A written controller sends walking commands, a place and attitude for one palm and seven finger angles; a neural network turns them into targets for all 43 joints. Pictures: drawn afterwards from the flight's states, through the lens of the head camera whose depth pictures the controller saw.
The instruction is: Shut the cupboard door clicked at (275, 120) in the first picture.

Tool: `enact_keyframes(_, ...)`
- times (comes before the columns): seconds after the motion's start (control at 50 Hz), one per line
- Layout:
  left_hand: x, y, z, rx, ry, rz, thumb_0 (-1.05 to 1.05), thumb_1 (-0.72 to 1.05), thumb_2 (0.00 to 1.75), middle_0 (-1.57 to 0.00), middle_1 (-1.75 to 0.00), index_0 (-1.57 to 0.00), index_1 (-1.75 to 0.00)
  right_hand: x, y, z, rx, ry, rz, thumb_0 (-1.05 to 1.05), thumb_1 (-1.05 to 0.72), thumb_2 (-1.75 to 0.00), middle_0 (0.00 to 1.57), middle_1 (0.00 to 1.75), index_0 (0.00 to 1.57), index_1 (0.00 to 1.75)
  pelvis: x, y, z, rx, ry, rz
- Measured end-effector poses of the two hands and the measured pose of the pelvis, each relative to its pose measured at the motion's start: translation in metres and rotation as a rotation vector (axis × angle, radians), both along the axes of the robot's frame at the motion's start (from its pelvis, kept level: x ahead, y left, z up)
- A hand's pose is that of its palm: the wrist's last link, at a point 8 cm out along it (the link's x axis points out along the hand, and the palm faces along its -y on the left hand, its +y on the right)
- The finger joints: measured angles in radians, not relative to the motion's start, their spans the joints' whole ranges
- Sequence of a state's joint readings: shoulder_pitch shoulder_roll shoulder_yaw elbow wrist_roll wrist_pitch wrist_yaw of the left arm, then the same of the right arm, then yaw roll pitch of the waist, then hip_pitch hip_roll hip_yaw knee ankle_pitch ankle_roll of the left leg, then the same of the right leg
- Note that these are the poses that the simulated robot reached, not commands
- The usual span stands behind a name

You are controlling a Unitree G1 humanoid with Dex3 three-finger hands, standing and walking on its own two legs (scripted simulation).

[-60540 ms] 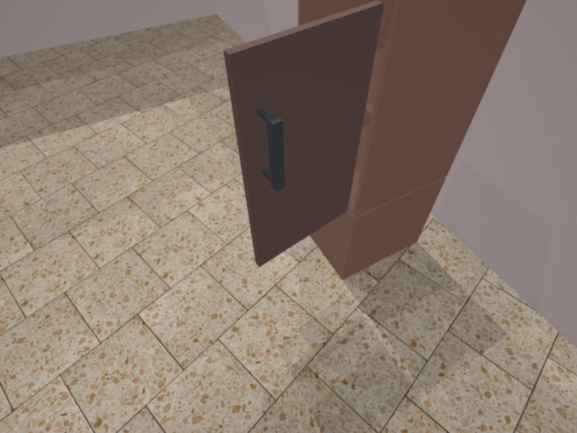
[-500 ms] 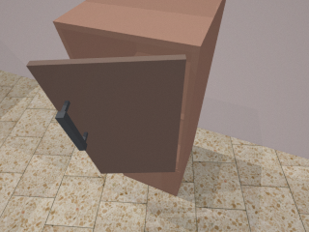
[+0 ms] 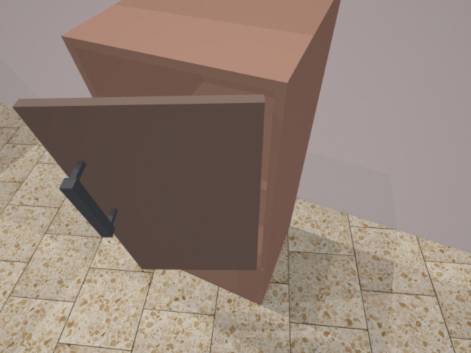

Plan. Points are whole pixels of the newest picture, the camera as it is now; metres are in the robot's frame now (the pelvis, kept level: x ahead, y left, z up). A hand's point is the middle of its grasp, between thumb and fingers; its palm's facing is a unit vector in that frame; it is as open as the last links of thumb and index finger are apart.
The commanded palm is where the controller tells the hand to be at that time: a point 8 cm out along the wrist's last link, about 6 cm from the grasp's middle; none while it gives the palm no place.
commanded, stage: come to a stop and stand still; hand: left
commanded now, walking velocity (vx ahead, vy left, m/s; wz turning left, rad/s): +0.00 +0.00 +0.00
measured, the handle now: (94, 201) +0.35 +0.28 +0.06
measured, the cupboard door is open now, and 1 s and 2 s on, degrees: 23 23 23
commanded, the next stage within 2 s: look again from close up in 0.42 s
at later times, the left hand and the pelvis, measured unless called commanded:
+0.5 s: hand out of the picture +0.00 +0.16 -0.17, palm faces +0.05 -0.97 -0.23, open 7.3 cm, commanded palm none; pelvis +0.00 -0.01 +0.00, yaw +1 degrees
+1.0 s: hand out of the picture -0.02 +0.17 -0.17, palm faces +0.06 -0.98 -0.20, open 7.3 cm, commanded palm none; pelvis -0.01 +0.00 +0.00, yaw +1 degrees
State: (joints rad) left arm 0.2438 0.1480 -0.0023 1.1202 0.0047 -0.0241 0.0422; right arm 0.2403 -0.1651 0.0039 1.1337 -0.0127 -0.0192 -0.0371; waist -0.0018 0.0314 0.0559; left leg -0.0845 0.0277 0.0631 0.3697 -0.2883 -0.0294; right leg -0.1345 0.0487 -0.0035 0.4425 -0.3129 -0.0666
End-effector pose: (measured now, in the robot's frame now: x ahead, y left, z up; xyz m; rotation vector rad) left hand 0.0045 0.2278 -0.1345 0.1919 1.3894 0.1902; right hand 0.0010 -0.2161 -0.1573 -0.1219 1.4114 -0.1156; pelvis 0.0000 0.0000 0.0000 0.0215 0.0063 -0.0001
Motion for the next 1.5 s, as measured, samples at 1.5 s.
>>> enact_keyframes(1.5, -0.033, 0.041, -0.012, -0.002, -0.067, 0.05, 0.0, 0.91, 0.9, -0.21, -0.3, -0.2, -0.3, -0.022, 0.016, 0.005, -0.058, -0.043, 0.008, 0.01, -0.91, -0.9, 0.2, 0.3, 0.2, 0.3, -0.055, 0.033, -0.007, -0.002, -0.023, 0.035)
